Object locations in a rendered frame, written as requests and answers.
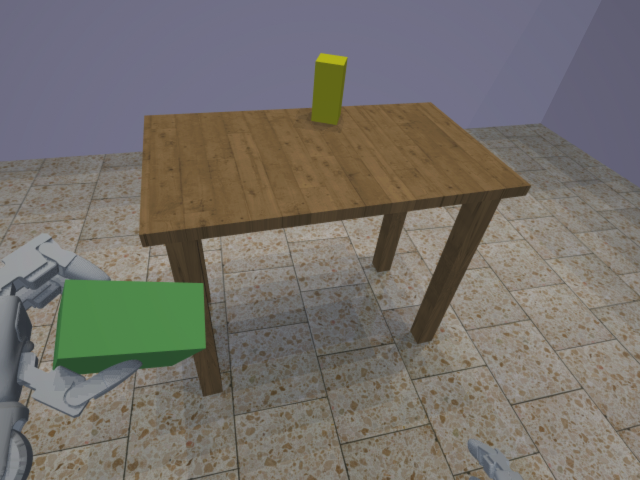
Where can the sponge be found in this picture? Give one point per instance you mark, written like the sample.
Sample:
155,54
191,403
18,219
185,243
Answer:
103,323

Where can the right robot hand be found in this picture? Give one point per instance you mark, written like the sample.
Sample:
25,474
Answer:
494,463

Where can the robot left forearm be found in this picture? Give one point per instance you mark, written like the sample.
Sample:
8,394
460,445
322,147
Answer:
16,455

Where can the left robot hand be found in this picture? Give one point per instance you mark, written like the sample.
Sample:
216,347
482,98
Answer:
34,275

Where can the table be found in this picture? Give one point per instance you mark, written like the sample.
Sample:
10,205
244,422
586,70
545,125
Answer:
207,175

